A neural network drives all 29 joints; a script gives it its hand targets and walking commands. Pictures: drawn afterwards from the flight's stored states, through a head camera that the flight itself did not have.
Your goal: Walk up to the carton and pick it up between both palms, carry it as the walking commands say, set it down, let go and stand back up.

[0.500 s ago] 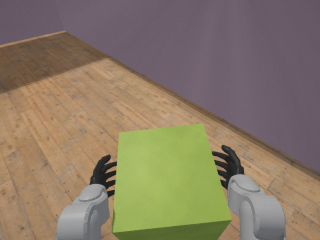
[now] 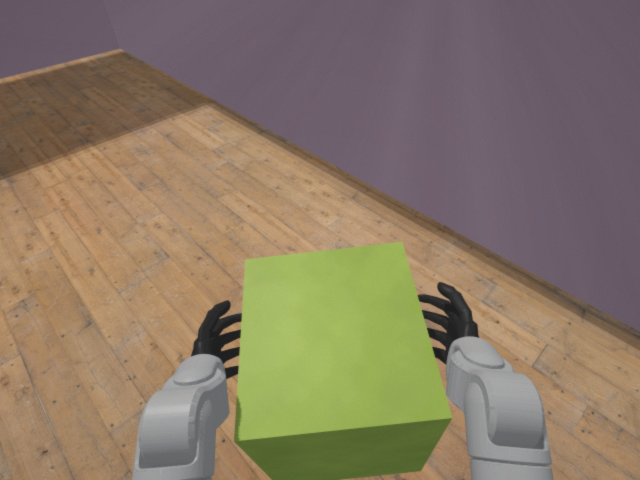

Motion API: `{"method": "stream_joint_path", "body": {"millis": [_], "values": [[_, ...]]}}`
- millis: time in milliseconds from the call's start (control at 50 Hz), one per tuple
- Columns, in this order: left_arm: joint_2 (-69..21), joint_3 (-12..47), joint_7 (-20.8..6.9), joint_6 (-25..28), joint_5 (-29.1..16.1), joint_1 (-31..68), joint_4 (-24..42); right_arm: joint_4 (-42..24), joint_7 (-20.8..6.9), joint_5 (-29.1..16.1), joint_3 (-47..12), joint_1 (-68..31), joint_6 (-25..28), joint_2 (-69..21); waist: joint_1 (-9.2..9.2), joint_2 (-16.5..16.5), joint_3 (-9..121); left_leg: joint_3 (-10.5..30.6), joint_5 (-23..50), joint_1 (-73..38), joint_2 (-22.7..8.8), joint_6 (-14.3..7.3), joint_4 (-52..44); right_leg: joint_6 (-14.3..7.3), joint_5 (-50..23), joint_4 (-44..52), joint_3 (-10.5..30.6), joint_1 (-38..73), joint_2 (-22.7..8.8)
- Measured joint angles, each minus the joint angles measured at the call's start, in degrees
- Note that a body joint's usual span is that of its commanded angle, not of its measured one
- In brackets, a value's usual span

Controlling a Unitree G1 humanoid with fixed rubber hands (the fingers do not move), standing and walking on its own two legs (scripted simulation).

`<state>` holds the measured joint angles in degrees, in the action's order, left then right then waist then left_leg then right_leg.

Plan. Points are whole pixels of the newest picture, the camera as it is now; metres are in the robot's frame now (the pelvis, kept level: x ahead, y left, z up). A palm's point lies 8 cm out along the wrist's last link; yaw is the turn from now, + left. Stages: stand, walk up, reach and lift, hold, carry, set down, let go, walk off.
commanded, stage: carry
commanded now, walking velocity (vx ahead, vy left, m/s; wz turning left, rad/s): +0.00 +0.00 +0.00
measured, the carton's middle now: (337, 370) +0.28 -0.01 -0.01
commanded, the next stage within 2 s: hold in 1.48 s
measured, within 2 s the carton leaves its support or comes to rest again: neither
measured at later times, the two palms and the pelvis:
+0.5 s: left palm (205, 355) +0.27 +0.15 +0.06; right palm (445, 335) +0.29 -0.14 +0.07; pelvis +0.02 +0.01 +0.00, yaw +0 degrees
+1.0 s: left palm (205, 339) +0.30 +0.15 +0.06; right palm (438, 322) +0.31 -0.13 +0.07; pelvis +0.04 +0.01 +0.00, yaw +0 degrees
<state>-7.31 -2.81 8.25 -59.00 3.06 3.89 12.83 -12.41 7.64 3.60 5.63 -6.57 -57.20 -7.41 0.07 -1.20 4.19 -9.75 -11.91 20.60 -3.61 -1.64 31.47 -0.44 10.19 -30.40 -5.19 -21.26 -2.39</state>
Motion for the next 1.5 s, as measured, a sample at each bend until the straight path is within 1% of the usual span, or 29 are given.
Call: {"method": "stream_joint_path", "body": {"millis": [80, 280, 340, 380, 420, 480, 540, 660, 860, 920, 1040, 1120, 1180, 1240, 1300, 1420, 1440, 1460, 1500], "values": [[0.01, -0.24, -0.06, 1.97, -0.17, -0.24, -0.61, 0.65, 0.13, -0.08, -0.28, -0.01, 1.72, 0.0, 0.01, -0.1, -0.1, -0.11, -0.13, -0.4, -0.02, 0.08, -0.35, -0.04, 0.13, 0.28, 0.11, 0.31, 0.07], [0.02, -0.41, -0.2, 3.48, -0.25, -1.36, -1.26, 1.9, 0.23, -0.27, -0.83, 0.67, 3.28, 0.05, -0.14, 0.43, -0.09, -0.19, -0.77, -1.13, -0.02, 0.08, -0.52, 0.16, 0.59, 0.69, 0.2, 1.11, 0.12], [0.03, -0.52, -0.36, 4.55, 0.32, -0.85, -3.38, 4.11, -0.2, 0.38, -0.56, 0.46, 4.65, 0.04, -0.22, 0.44, 0.2, -0.26, -0.87, -1.34, 0.1, -0.03, -0.72, 0.3, 0.58, 0.95, 0.27, 1.33, 0.04], [0.02, -0.56, -0.19, 4.67, -0.21, -0.77, -3.37, 3.92, -0.11, -0.03, -0.34, 0.7, 4.92, 0.05, -0.26, 0.4, -0.02, -0.26, -0.98, -1.41, 0.18, -0.14, -0.67, 0.43, 0.63, 1.0, 0.27, 1.47, -0.04], [0.02, -0.35, -0.11, 4.77, -0.6, -1.03, -2.37, 2.38, 0.15, -0.37, -0.48, 1.03, 4.62, 0.07, -0.3, 0.41, -0.31, -0.31, -1.07, -1.4, 0.36, -0.3, -0.69, 0.57, 0.77, 0.84, 0.33, 1.38, -0.23], [0.03, -0.17, -0.18, 5.04, -0.34, -1.42, -2.02, 2.21, 0.01, -0.15, -0.72, 1.21, 4.79, 0.08, -0.4, 0.43, 0.05, -0.58, -1.1, -1.38, 0.6, -0.46, -1.05, 0.69, 0.89, 0.84, 0.6, 1.09, -0.42], [0.03, -0.5, -0.42, 5.37, -0.08, -1.21, -3.4, 3.78, -0.06, 0.19, -0.7, 1.01, 5.27, 0.07, -0.37, 0.55, 0.36, -0.59, -1.2, -1.61, 0.74, -0.52, -1.23, 0.81, 1.03, 0.94, 0.61, 1.32, -0.54], [0.03, -0.24, -0.05, 5.67, -0.57, -1.43, -2.28, 2.62, 0.05, -0.34, -0.63, 1.13, 5.47, 0.07, -0.57, 0.7, 0.32, -0.58, -1.63, -1.62, 0.82, -0.6, -1.12, 0.94, 1.41, 0.91, 0.61, 1.37, -0.62], [0.02, -0.61, -0.34, 6.11, -0.33, -0.7, -4.31, 4.19, 0.07, 0.1, -0.4, 0.8, 5.84, 0.06, -0.29, 0.34, 0.42, -0.72, -2.43, -2.0, 0.96, -0.67, -0.96, 1.28, 2.12, 0.75, 0.78, 1.7, -0.76], [0.02, -0.43, -0.08, 6.19, -0.73, -1.02, -3.15, 3.28, 0.14, -0.5, -0.31, 0.88, 5.89, 0.06, -0.17, 0.46, 0.05, -0.79, -2.64, -2.22, 1.08, -0.71, -0.91, 1.33, 2.46, 0.4, 0.87, 1.77, -0.9], [0.02, -0.57, -0.25, 6.73, -0.29, -0.65, -4.33, 4.46, -0.06, 0.03, -0.25, 0.56, 6.47, 0.04, -0.14, 0.13, 0.44, -0.78, -3.1, -2.71, 1.13, -0.75, -0.7, 1.45, 2.88, 0.25, 0.87, 2.29, -0.97], [0.02, -0.23, -0.28, 6.12, -0.25, -1.4, -3.08, 3.26, -0.07, 0.01, -0.7, 1.39, 5.92, 0.09, -0.19, 0.19, 0.55, -0.73, -3.3, -3.03, 1.11, -0.74, -0.62, 1.56, 3.0, 0.32, 0.83, 2.7, -0.95], [0.02, -0.43, -0.8, 6.22, 0.33, -1.4, -4.37, 4.59, -0.34, 0.69, -0.77, 1.29, 5.97, 0.09, -0.3, 0.67, 0.88, -0.75, -3.31, -3.28, 1.05, -0.71, -0.74, 1.5, 2.98, 0.49, 0.84, 2.95, -0.87], [0.02, -0.59, -0.75, 6.57, 0.48, -1.01, -5.68, 6.12, -0.46, 0.64, -0.16, 0.49, 6.16, 0.04, -0.3, 0.9, 0.75, -0.73, -3.18, -3.33, 1.06, -0.72, -0.92, 1.46, 2.81, 0.75, 0.81, 3.05, -0.86], [0.03, -0.51, -0.44, 6.58, 0.03, -1.17, -4.58, 5.19, -0.35, 0.17, -0.14, 0.42, 6.11, 0.02, -0.38, 0.95, 0.4, -0.8, -3.0, -3.11, 1.1, -0.77, -1.12, 1.46, 2.6, 0.92, 0.87, 2.79, -0.87], [0.02, -0.76, -0.3, 6.86, -0.06, -0.31, -4.86, 5.43, -0.39, 0.22, -0.01, 0.19, 6.89, 0.01, -0.53, 0.67, 0.14, -0.89, -3.06, -3.2, 1.07, -0.83, -1.03, 1.58, 2.53, 1.0, 0.96, 2.91, -0.85], [0.01, -0.77, -0.52, 7.12, 0.15, -0.24, -5.15, 5.57, -0.52, 0.52, -0.06, 0.18, 7.05, 0.01, -0.51, 0.6, 0.17, -0.91, -3.12, -3.21, 1.08, -0.84, -0.95, 1.61, 2.59, 0.92, 0.98, 2.92, -0.86], [0.01, -0.96, -1.19, 8.03, 1.07, 0.23, -7.24, 7.43, -1.01, 1.53, 0.11, -0.2, 7.87, 0.0, -0.49, 0.53, 0.53, -0.9, -3.15, -3.24, 1.11, -0.85, -0.96, 1.63, 2.63, 0.9, 0.98, 2.95, -0.89], [0.0, -1.07, -0.94, 8.2, 0.68, 0.22, -8.26, 8.29, -0.61, 1.21, 0.34, -0.31, 7.82, -0.03, -0.4, 0.28, 0.65, -0.87, -3.31, -3.23, 1.06, -0.87, -0.74, 1.67, 2.71, 0.85, 0.95, 3.02, -0.87]]}}
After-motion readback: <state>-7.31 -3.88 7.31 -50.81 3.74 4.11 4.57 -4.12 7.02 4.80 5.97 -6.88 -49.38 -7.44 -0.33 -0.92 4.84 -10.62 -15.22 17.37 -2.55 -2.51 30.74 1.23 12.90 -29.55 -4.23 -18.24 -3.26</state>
